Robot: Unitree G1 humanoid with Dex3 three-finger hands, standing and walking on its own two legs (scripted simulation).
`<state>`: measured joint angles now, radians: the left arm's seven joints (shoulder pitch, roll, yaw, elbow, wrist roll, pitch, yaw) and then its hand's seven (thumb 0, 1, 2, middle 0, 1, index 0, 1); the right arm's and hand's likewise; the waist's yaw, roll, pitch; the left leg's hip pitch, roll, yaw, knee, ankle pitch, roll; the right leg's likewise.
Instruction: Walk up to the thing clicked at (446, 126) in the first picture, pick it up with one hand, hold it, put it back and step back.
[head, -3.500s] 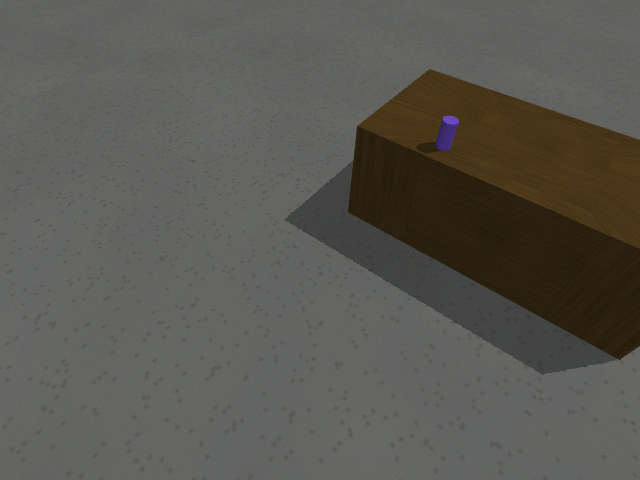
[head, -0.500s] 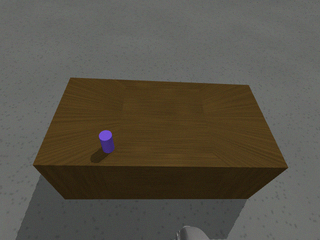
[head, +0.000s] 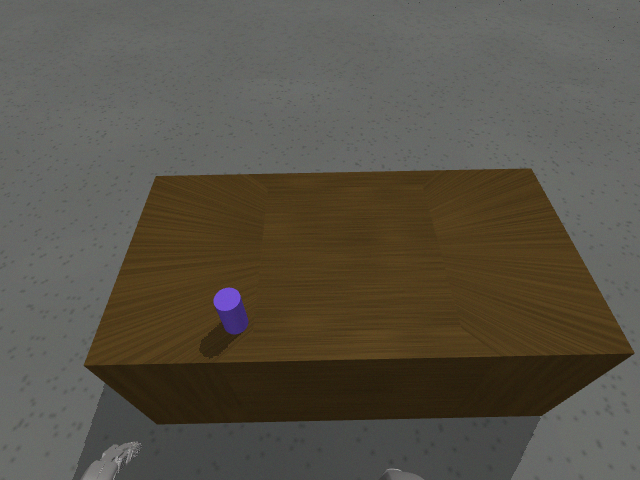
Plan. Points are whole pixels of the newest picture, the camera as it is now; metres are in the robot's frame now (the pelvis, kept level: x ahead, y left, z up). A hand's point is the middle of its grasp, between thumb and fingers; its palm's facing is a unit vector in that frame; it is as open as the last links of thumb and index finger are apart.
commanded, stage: walk up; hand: left
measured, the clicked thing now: (231, 311) +0.47 +0.21 -0.25
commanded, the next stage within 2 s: stand in 1.44 s
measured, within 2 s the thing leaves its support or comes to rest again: neither
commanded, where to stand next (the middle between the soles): +0.08 +0.00 m, yaw +1 degrees
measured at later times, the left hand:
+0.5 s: hand out of the picture +0.07 +0.27 -0.14, palm faces +0.03 -0.94 -0.33, open 7.4 cm
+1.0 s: hand out of the picture +0.13 +0.24 -0.13, palm faces +0.01 -0.95 -0.31, open 7.3 cm
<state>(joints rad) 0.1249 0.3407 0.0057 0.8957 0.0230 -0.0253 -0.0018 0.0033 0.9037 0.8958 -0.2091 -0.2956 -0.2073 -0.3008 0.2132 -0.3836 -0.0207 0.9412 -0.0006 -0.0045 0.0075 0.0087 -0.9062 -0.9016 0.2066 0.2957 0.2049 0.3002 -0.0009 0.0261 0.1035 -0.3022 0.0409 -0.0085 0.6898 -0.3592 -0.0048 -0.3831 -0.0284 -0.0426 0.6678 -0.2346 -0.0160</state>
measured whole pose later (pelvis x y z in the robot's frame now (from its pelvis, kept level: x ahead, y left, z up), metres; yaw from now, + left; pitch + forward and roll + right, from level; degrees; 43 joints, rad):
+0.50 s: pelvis +0.02 +0.01 +0.02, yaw +1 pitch -3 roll +0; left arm 0.12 0.36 0.01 1.14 0.00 0.01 -0.03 0.01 0.91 0.90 -0.21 -0.29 -0.20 -0.30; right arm 0.07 -0.36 0.00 1.07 0.00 -0.02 0.00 0.01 -0.90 -0.90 0.21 0.30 0.21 0.30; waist 0.03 0.00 0.07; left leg -0.17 0.03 -0.01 0.46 -0.24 -0.03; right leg -0.24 -0.03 -0.03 0.44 -0.16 0.01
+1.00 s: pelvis +0.03 +0.00 +0.03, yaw +1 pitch -2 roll +0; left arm 0.04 0.34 0.04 1.14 0.01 0.01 -0.02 0.00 0.91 0.90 -0.21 -0.30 -0.20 -0.30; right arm 0.09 -0.36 -0.01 1.14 -0.01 -0.01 -0.01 0.01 -0.91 -0.90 0.21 0.30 0.20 0.30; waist -0.01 -0.01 0.07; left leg -0.12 0.04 -0.02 0.37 -0.21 -0.04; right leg -0.20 -0.02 -0.04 0.38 -0.14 0.00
